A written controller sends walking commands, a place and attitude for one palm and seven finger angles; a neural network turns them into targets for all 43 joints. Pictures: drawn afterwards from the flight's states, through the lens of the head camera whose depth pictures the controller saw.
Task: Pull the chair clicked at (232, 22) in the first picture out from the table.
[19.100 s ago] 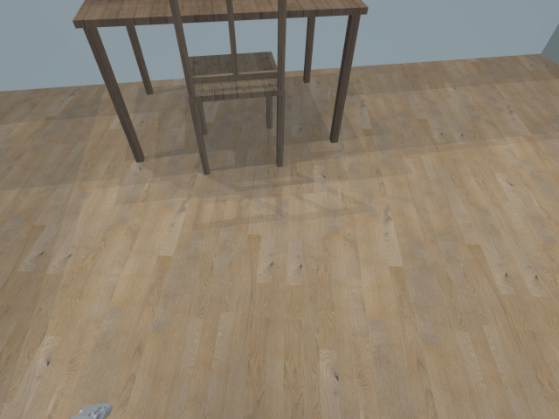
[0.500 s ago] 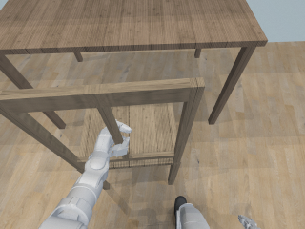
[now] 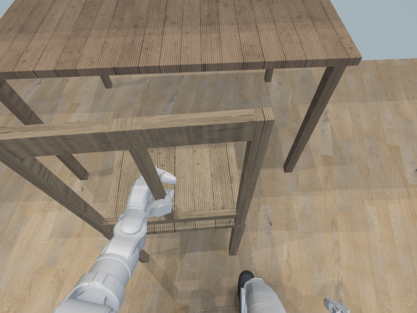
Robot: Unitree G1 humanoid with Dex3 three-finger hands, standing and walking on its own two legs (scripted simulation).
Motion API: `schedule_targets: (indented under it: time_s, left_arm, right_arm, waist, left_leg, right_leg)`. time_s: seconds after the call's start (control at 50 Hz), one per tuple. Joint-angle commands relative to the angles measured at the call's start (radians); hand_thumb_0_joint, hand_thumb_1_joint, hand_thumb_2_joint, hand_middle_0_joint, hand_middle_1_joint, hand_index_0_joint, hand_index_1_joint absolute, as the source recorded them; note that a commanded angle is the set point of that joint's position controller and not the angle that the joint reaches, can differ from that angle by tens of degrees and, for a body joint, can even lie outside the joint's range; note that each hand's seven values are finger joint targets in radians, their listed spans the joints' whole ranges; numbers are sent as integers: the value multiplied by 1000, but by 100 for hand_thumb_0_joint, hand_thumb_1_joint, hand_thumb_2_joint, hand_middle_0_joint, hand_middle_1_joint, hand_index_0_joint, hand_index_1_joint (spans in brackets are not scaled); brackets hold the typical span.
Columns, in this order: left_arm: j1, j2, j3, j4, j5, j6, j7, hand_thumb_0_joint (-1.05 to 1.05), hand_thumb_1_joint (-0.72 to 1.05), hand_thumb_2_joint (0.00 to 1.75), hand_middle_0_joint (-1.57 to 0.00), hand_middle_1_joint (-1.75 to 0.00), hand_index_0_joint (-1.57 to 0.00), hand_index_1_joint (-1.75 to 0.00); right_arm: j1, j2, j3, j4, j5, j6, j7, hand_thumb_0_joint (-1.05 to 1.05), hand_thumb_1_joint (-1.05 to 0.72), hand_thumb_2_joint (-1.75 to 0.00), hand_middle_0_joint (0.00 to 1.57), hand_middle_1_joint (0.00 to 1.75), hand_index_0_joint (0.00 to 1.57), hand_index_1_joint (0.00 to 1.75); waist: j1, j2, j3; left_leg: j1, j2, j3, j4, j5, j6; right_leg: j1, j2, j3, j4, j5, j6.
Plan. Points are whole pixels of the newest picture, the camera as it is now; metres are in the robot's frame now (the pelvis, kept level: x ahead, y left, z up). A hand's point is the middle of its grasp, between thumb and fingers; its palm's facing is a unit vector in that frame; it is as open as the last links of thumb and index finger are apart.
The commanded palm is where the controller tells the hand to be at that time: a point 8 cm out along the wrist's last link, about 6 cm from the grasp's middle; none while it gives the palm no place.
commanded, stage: step backward, pulling the chair out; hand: left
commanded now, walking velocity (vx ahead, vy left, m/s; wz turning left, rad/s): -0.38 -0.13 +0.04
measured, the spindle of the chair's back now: (157, 189) +0.36 +0.11 -0.04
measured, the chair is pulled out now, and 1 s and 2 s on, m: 0.27 0.27 0.27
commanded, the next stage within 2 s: stop walking, hand still on the chair in 1.68 s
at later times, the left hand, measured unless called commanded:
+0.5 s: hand (167, 202) +0.34 +0.09 -0.06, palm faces -0.10 -0.97 -0.21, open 5.5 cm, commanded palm +0.33 +0.15 -0.05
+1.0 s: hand (167, 202) +0.34 +0.09 -0.06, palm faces -0.09 -0.97 -0.22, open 5.5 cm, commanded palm +0.33 +0.15 -0.05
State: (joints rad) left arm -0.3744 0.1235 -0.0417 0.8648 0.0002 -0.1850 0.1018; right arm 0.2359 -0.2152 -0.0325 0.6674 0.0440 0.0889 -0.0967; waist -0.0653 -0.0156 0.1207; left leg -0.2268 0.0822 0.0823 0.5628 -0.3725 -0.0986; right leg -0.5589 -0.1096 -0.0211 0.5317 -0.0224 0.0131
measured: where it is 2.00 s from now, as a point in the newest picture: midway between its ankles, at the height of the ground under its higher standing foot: outside the picture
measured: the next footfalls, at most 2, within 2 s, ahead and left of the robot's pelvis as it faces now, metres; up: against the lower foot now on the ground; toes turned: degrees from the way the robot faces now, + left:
none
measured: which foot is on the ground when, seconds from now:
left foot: down 0.00-1.00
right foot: down 0.00-1.00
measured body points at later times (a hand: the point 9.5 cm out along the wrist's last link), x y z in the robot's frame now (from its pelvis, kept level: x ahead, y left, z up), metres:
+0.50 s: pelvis +0.00 +0.00 +0.00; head +0.08 -0.02 +0.44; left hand +0.34 +0.15 -0.04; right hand +0.08 -0.26 -0.14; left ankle -0.06 +0.18 -0.72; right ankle +0.15 -0.13 -0.72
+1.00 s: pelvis +0.00 +0.00 +0.00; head +0.08 -0.02 +0.44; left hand +0.34 +0.15 -0.04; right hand +0.09 -0.26 -0.14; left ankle -0.06 +0.18 -0.72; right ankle +0.15 -0.13 -0.72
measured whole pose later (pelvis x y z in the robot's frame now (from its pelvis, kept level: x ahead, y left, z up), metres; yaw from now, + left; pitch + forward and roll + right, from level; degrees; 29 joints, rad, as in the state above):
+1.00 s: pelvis +0.00 +0.00 +0.00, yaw +0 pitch +3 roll +3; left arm -0.39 0.12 -0.05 0.87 0.00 -0.18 0.11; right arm 0.21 -0.23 -0.03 0.68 0.05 0.08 -0.09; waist -0.06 0.00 0.13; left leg -0.25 0.09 0.07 0.58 -0.38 -0.09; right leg -0.56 -0.11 -0.04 0.51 -0.01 0.01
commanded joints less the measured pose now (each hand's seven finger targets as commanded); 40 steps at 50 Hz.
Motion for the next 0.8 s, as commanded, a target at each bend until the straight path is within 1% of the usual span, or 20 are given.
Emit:
schedule_targets:
  time_s: [0.0, 0.02, 0.04, 0.06, 0.08, 0.12, 0.16, 0.18, 0.22, 0.28, 0.32, 0.36, 0.4, 0.48, 0.52, 0.58, 0.64, 0.7, 0.74, 0.78]
  left_arm:
    - [-329, 153, 40, -242, 24, -79, 22, 0, 90, 90, -50, -145, -50, -145]
    - [-333, 161, 44, -226, 24, -78, 22, 0, 90, 90, -50, -145, -50, -145]
    - [-332, 167, 51, -210, 24, -77, 23, 0, 90, 90, -50, -145, -50, -145]
    - [-341, 165, 48, -203, 26, -78, 23, 0, 90, 90, -50, -145, -50, -145]
    - [-336, 173, 49, -191, 22, -73, 23, 0, 90, 90, -50, -145, -50, -145]
    - [-326, 168, 51, -185, 22, -73, 23, 0, 90, 90, -50, -145, -50, -145]
    - [-321, 158, 44, -197, 23, -76, 23, 0, 90, 90, -50, -145, -50, -145]
    - [-311, 163, 44, -203, 23, -72, 24, 0, 90, 90, -50, -145, -50, -145]
    - [-302, 153, 42, -227, 22, -73, 25, 0, 90, 90, -50, -145, -50, -145]
    - [-309, 156, 40, -246, 18, -68, 24, 0, 90, 90, -50, -145, -50, -145]
    - [-308, 163, 46, -239, 19, -67, 24, 0, 90, 90, -50, -145, -50, -145]
    - [-314, 166, 48, -229, 20, -66, 24, 0, 90, 90, -50, -145, -50, -145]
    - [-310, 169, 48, -229, 22, -63, 24, 0, 90, 90, -50, -145, -50, -145]
    - [-295, 156, 37, -235, 25, -62, 25, 0, 90, 90, -50, -145, -50, -145]
    - [-306, 151, 39, -247, 25, -64, 25, 0, 90, 90, -50, -145, -50, -145]
    - [-337, 151, 30, -249, 19, -62, 22, 0, 90, 90, -50, -145, -50, -145]
    - [-336, 161, 42, -215, 21, -64, 23, 0, 90, 90, -50, -145, -50, -145]
    - [-333, 160, 42, -202, 21, -64, 23, 0, 90, 90, -50, -145, -50, -145]
    - [-335, 142, 29, -207, 20, -67, 22, 0, 90, 90, -50, -145, -50, -145]
    - [-329, 153, 37, -216, 20, -68, 24, 0, 90, 90, -50, -145, -50, -145]
  right_arm:
    - [26, -127, -46, -88, -2, -35, -12, 0, -90, -90, 20, 30, 20, 30]
    - [35, -122, -44, -79, -3, -38, -11, 0, -90, -90, 20, 30, 20, 30]
    - [48, -118, -44, -67, 1, -42, -9, 0, -90, -90, 20, 30, 20, 30]
    - [53, -115, -41, -60, 2, -44, -7, 0, -90, -90, 20, 30, 20, 30]
    - [55, -126, -44, -51, 5, -47, -8, 0, -90, -90, 20, 30, 20, 30]
    - [46, -130, -38, -59, 1, -46, -7, 0, -90, -90, 20, 30, 20, 30]
    - [26, -132, -37, -76, 0, -42, -8, 0, -90, -90, 20, 30, 20, 30]
    - [18, -141, -41, -78, -2, -40, -10, 0, -90, -90, 20, 30, 20, 30]
    - [10, -142, -41, -101, -4, -33, -9, 0, -90, -90, 20, 30, 20, 30]
    - [9, -135, -41, -106, -2, -30, -9, 0, -90, -90, 20, 30, 20, 30]
    - [27, -127, -41, -98, 0, -32, -8, 0, -90, -90, 20, 30, 20, 30]
    - [37, -120, -38, -88, 2, -34, -6, 0, -90, -90, 20, 30, 20, 30]
    - [39, -130, -36, -84, 2, -37, -7, 0, -90, -90, 20, 30, 20, 30]
    - [19, -146, -41, -98, -5, -29, -11, 0, -90, -90, 20, 30, 20, 30]
    - [16, -140, -43, -106, -7, -24, -11, 0, -90, -90, 20, 30, 20, 30]
    - [22, -135, -43, -96, -1, -26, -14, 0, -90, -90, 20, 30, 20, 30]
    - [43, -127, -42, -73, 0, -31, -12, 0, -90, -90, 20, 30, 20, 30]
    - [42, -134, -41, -69, 0, -35, -13, 0, -90, -90, 20, 30, 20, 30]
    - [26, -133, -38, -82, -3, -35, -12, 0, -90, -90, 20, 30, 20, 30]
    - [20, -138, -42, -85, -2, -35, -13, 0, -90, -90, 20, 30, 20, 30]
  waist:
    - [25, -29, -375]
    - [22, -72, -375]
    - [18, -120, -396]
    - [14, -137, -409]
    - [13, -132, -415]
    - [15, -83, -428]
    - [21, -32, -411]
    - [24, 13, -401]
    - [31, 51, -396]
    - [32, -20, -388]
    - [26, -71, -399]
    - [19, -103, -410]
    - [19, -76, -413]
    - [27, 56, -399]
    - [30, 50, -392]
    - [25, -33, -386]
    - [19, -71, -402]
    - [20, -44, -395]
    - [24, -10, -384]
    - [29, 6, -379]
  left_leg:
    - [-89, 26, -7, -81, 60, 83]
    - [-63, 5, 9, -50, 36, 77]
    - [-29, -16, 17, -16, 23, 74]
    - [-3, -29, 20, 3, 22, 74]
    - [15, -28, 13, -4, 37, 75]
    - [24, -13, -1, -57, 73, 79]
    - [-11, 7, -10, -98, 87, 83]
    - [-23, 22, -19, -131, 114, 89]
    - [-78, 47, -29, -149, 127, 92]
    - [-91, 30, -17, -110, 81, 84]
    - [-51, 2, 7, -68, 48, 77]
    - [-8, -17, 19, -39, 34, 76]
    - [7, -11, 5, -72, 57, 81]
    - [-49, 43, -30, -154, 157, 88]
    - [-85, 59, -32, -148, 174, 86]
    - [-68, 28, -12, -90, 114, 76]
    - [-16, 0, 7, -53, 83, 73]
    - [-8, 8, -5, -85, 97, 81]
    - [-43, 26, -17, -114, 98, 86]
    - [-66, 36, -23, -124, 111, 90]
  right_leg:
    - [336, -47, 56, -61, -98, -36]
    - [314, -65, 64, -107, -128, -37]
    - [303, -80, 76, -152, -156, -41]
    - [297, -92, 77, -184, -172, -46]
    - [298, -92, 71, -190, -159, -50]
    - [310, -71, 42, -159, -156, -32]
    - [317, -46, 28, -129, -170, -15]
    - [335, -31, 19, -101, -143, -13]
    - [372, -19, 16, -41, -114, -12]
    - [369, -42, 41, -70, -109, -26]
    - [340, -61, 55, -125, -140, -28]
    - [312, -74, 60, -178, -180, -31]
    - [312, -58, 39, -171, -182, -27]
    - [368, -14, 8, -55, -82, -15]
    - [394, -14, 14, -7, -35, -20]
    - [355, -47, 39, -59, -36, -38]
    - [317, -65, 46, -115, -89, -38]
    - [306, -47, 27, -108, -120, -28]
    - [318, -33, 21, -76, -140, -19]
    - [340, -28, 21, -52, -118, -20]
